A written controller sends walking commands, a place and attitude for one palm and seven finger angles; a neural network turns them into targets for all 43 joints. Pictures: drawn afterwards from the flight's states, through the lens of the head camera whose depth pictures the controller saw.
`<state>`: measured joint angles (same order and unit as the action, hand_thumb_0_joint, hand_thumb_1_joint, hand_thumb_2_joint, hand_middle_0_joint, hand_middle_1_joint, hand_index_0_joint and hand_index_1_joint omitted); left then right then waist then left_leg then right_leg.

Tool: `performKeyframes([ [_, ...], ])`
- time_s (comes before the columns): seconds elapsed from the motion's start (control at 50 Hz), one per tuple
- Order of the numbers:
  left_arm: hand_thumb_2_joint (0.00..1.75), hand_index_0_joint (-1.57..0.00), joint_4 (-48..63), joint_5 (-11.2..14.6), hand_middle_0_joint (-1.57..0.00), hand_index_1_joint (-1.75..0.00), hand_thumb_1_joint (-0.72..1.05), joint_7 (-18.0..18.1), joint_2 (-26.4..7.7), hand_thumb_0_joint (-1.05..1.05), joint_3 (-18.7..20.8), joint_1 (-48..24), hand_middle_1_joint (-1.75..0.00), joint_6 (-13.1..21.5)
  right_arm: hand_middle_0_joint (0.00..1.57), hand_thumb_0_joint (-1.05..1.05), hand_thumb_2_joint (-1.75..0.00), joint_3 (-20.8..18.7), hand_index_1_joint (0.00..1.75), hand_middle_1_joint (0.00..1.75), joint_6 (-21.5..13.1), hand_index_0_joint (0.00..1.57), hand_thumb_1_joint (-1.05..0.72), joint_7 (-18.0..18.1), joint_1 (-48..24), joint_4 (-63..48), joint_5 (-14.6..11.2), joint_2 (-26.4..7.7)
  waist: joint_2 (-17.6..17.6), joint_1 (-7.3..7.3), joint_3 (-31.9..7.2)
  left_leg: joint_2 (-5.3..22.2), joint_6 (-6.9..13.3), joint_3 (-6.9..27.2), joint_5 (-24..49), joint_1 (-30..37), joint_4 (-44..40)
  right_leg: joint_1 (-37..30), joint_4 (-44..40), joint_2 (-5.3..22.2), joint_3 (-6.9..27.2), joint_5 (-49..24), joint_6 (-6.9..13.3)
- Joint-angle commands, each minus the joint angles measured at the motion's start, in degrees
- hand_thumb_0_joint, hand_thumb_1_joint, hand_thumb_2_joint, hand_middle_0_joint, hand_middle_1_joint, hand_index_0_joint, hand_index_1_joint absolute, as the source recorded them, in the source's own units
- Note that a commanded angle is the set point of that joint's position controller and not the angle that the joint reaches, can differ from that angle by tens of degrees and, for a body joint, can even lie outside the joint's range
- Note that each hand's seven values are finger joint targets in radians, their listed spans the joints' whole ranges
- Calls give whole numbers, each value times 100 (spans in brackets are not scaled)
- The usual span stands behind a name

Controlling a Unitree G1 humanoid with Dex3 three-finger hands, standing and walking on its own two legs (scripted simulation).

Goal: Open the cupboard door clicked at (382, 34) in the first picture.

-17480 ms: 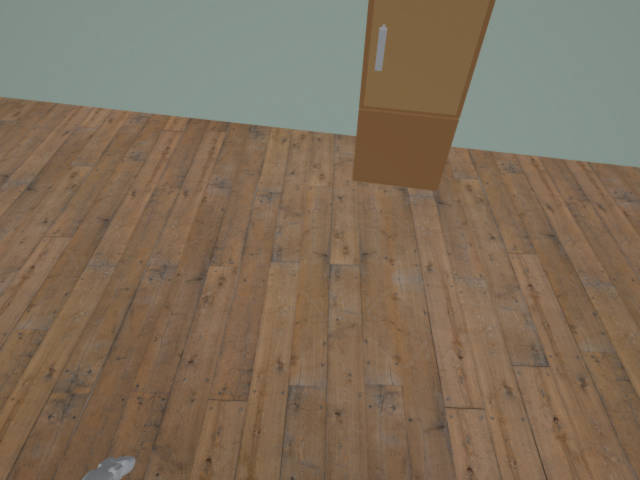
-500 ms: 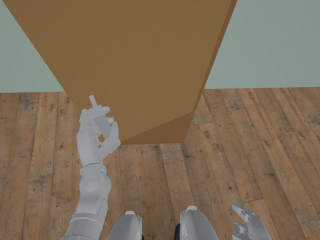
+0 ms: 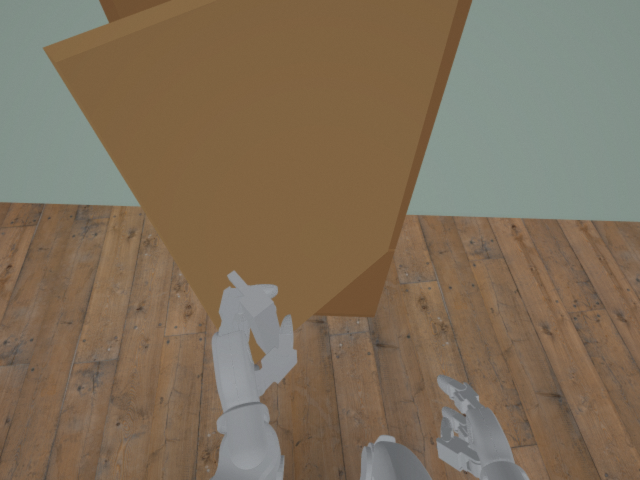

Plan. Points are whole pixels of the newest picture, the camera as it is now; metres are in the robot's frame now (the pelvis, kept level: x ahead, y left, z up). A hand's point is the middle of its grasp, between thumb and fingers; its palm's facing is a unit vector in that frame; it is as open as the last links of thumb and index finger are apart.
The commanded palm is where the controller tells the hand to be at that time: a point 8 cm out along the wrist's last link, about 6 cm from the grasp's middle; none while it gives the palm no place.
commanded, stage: open thumb and fingers to let go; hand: left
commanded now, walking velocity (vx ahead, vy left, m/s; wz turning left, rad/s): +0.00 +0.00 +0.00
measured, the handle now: (254, 313) +0.32 +0.10 +0.00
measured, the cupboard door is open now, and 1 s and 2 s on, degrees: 44 42 46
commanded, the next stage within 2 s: slide the hand sideways off the handle in 0.82 s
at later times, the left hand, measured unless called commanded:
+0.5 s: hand (276, 345) +0.28 +0.07 +0.01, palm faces +0.36 -0.93 -0.04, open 12.2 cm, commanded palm +0.23 +0.11 +0.00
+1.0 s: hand (273, 352) +0.27 +0.07 +0.00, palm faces +0.20 -0.98 -0.06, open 15.2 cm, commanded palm +0.23 +0.10 +0.00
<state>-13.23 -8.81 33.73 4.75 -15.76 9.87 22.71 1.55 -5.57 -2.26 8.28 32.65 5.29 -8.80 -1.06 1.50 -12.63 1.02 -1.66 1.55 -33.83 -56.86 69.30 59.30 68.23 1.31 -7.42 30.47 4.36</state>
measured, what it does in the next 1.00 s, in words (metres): stands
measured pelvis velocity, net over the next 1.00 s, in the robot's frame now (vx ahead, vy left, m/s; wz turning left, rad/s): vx -0.03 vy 0.02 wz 0.01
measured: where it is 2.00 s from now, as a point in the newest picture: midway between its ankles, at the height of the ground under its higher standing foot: outside the picture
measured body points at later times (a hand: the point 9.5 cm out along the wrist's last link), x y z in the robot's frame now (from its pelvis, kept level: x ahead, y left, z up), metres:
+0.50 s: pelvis -0.03 -0.01 -0.01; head +0.06 -0.02 +0.43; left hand +0.26 +0.11 +0.01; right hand +0.14 -0.23 -0.13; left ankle -0.01 +0.14 -0.64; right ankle +0.02 -0.08 -0.64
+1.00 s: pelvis -0.03 +0.02 -0.01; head +0.06 +0.02 +0.43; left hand +0.26 +0.12 +0.01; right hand +0.15 -0.19 -0.12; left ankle -0.01 +0.14 -0.64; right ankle +0.02 -0.08 -0.64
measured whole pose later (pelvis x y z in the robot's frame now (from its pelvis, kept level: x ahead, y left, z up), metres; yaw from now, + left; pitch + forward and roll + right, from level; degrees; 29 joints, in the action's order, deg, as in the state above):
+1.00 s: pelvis -0.03 +0.02 -0.01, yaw +0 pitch +20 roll -1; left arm -20.3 -8.7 29.9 4.1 -14.3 -0.4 25.2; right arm 1.1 -6.7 -1.7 9.2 33.4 5.5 -10.2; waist -1.6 0.7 -10.6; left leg -0.5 0.3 0.9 -32.2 -61.7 73.5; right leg 63.5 71.5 3.0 -6.7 28.4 3.0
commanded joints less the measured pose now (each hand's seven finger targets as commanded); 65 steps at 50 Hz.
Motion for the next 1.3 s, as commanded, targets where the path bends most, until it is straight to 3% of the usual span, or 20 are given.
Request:
performKeyframes([
  [0.0,87,-40,717,-176,-40,-134,83,313,545,0,394,-1435,-134,424,20,0,-90,-227,30,30,-314,20,-90,124,-242,-584,-4,-520,513,85,-1211,-312,103,0,1266,0,-359,-1452,-1029,85,838,-1691,-343],
  [0.12,69,-36,839,12,-36,-130,41,133,542,0,387,-900,-130,499,20,0,-90,-326,30,30,-352,20,-90,134,-98,-667,-28,-532,621,-28,-2018,-345,86,-83,1371,-104,-317,-2289,-1083,256,1174,-2383,-444],
  [0.28,45,-32,781,111,-32,-124,-15,45,310,0,533,-1312,-124,526,20,0,-90,-324,30,30,-370,20,-90,183,-109,-637,-54,-571,913,87,-1537,-319,109,-39,831,-503,-257,-2159,-1380,345,1486,-1358,-499],
  [0.32,39,-32,740,109,-32,-122,-29,58,259,0,615,-1279,-122,576,20,0,-90,-330,30,30,-387,20,-90,184,-129,-658,-46,-579,821,11,-1574,-332,113,-44,782,-553,-258,-2123,-1351,333,1486,-1139,-466],
  [0.38,30,-30,696,110,-30,-120,-50,76,274,0,597,-1485,-120,632,20,0,-90,-338,30,30,-412,20,-90,176,-129,-629,-46,-593,823,54,-1515,-323,127,-57,699,-530,-250,-1982,-1397,327,1488,-862,-462],
  [0.42,30,-30,738,49,-30,-120,-50,103,272,0,559,-1622,-120,649,20,0,-90,-347,30,30,-418,20,-90,178,-91,-644,-29,-615,652,39,-1626,-322,146,-78,757,-443,-265,-1898,-1317,286,1391,-789,-422],
  [0.54,30,-25,533,-6,-25,-90,-50,188,524,0,314,-1944,-90,627,20,0,-90,-343,30,30,-453,20,-90,181,-58,-610,-30,-657,586,123,-1534,-297,182,-64,803,-164,-350,-1477,-1201,153,1050,-576,-347],
  [0.68,30,-19,440,-85,-19,-55,-50,334,664,0,243,-2098,-55,540,20,0,-90,-335,30,30,-440,20,-90,181,-36,-613,-4,-664,486,86,-1735,-291,186,-47,1012,137,-478,-1375,-1023,47,746,-867,-302],
  [0.78,30,-15,263,-78,-15,-30,-50,414,744,0,237,-2441,-30,475,20,0,-90,-292,30,30,-407,20,-90,164,-106,-591,-4,-675,432,115,-1515,-287,182,-6,875,213,-577,-1114,-998,3,597,-600,-279],
  [0.86,30,-15,180,-85,-15,-30,-50,438,819,0,223,-2467,-30,470,20,0,-90,-286,30,30,-394,20,-90,156,-129,-571,6,-673,514,121,-1531,-275,177,34,946,288,-595,-1030,-930,-29,509,-658,-265],
  [0.9,30,-15,235,-131,-15,-30,-50,448,866,0,166,-2483,-30,465,20,0,-90,-285,30,30,-394,20,-90,135,-176,-622,3,-689,305,46,-1577,-281,164,61,1000,350,-645,-975,-838,-41,445,-698,-220],
  [0.92,30,-15,506,-763,-15,-30,-50,-676,361,0,-1133,-2342,-30,662,20,0,-90,-335,30,30,-339,20,-90,101,273,-548,-12,-930,345,577,-1474,-210,248,23,1074,526,-457,-846,-774,49,578,-1079,-222],
  [0.96,30,-15,867,-424,-15,-30,-50,-1660,-23,0,-813,-2479,-30,1016,20,0,-90,-369,30,30,-285,20,-90,101,200,-730,-75,-847,225,335,-1868,-273,292,30,1188,432,-367,-1194,-609,93,666,-1432,-164],
  [1.0,30,-15,1161,-151,-15,-30,-50,-2348,-132,0,-843,-2415,-30,1129,20,0,-90,-353,30,30,-295,20,-90,115,151,-897,-158,-872,55,332,-1873,-274,302,79,1130,455,-353,-1090,-510,89,649,-1342,-136],
  [1.04,30,-15,1124,400,-15,-30,-50,-2867,-9,0,-783,-2299,-30,1095,20,0,-90,-329,30,30,-309,20,-90,131,115,-1013,-271,-877,171,334,-1626,-276,306,121,805,399,-429,-999,-644,58,637,-890,-152],
  [1.1,30,-15,1328,1070,-15,-30,-50,-2991,195,0,-536,-1662,-30,837,20,0,-90,-303,30,30,-325,20,-90,144,-3,-1294,-413,-929,166,123,-1517,-284,281,198,766,516,-645,-907,-660,-16,497,-578,-133],
  [1.14,30,-15,1351,1183,-15,-30,-50,-2846,176,0,-353,-1170,-30,681,20,0,-90,-329,30,30,-265,20,-90,120,51,-1369,-441,-957,451,54,-1495,-269,259,216,885,519,-691,-911,-608,-32,425,-657,-170],
  [1.18,30,-15,1516,1042,-15,-30,-50,-2606,46,0,-238,-1007,-30,622,20,0,-90,-340,30,30,-216,20,-90,80,134,-1451,-410,-966,609,43,-1478,-278,257,213,953,417,-653,-902,-540,-27,420,-696,-189],
  [1.2,30,-15,1591,884,-15,-30,-50,-2494,-92,0,-157,-762,-30,633,20,0,-90,-343,30,30,-204,20,-90,60,95,-1504,-390,-976,474,-88,-1519,-273,233,244,1102,416,-665,-865,-412,-34,399,-756,-148],
  [1.28,30,-15,1782,417,-15,-30,-50,-2189,-188,0,-231,-278,-30,665,20,0,-90,-340,30,30,-100,20,-90,-43,200,-1593,-334,-920,471,-60,-1418,-270,204,166,1110,317,-532,-730,-332,-33,450,-791,-154],
])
